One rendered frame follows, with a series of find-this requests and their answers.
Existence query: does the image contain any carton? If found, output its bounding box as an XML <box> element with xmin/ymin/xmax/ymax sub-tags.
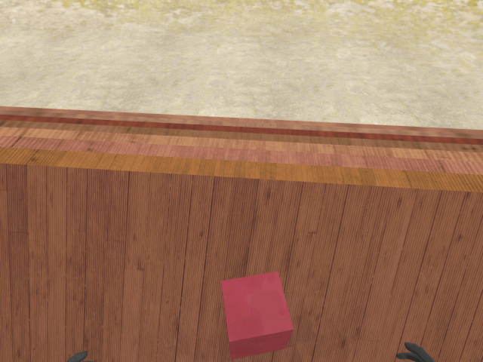
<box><xmin>221</xmin><ymin>271</ymin><xmax>294</xmax><ymax>359</ymax></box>

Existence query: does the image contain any right robot hand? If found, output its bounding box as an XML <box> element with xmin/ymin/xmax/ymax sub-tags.
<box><xmin>396</xmin><ymin>342</ymin><xmax>435</xmax><ymax>362</ymax></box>

